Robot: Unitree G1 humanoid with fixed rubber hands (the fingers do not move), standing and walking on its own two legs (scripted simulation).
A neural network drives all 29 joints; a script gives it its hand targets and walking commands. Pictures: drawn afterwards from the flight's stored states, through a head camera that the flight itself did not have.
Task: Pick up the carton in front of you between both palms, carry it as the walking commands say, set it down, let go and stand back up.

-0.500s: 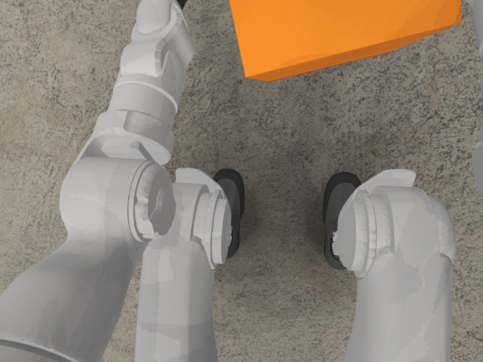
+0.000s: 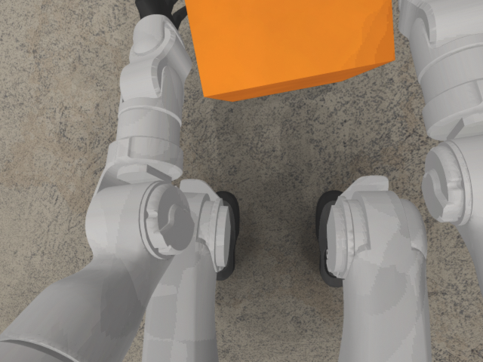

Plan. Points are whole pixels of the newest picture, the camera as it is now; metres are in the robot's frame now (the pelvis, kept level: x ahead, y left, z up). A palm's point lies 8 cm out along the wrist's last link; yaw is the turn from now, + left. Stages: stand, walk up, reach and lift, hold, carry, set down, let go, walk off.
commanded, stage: reach and lift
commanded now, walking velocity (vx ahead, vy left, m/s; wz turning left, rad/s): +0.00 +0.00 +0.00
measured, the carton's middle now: (279, 16) +0.55 -0.04 -0.21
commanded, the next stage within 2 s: none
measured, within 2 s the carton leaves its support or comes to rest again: neither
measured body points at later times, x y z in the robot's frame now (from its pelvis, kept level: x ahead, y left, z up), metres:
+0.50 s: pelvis -0.01 +0.02 +0.12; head +0.26 -0.04 +0.47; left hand +0.51 +0.10 +0.05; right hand +0.51 -0.20 +0.05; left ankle +0.12 +0.14 -0.33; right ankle +0.10 -0.11 -0.33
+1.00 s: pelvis +0.04 +0.02 +0.24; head +0.21 -0.03 +0.66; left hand +0.48 +0.11 +0.21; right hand +0.46 -0.19 +0.20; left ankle +0.12 +0.14 -0.33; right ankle +0.10 -0.11 -0.33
